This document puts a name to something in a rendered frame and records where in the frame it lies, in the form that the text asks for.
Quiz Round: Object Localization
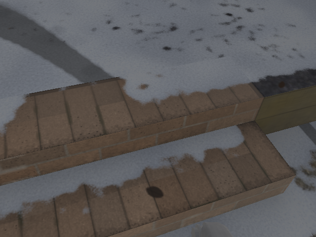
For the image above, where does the right robot thigh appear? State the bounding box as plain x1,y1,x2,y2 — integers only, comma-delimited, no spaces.
191,222,233,237

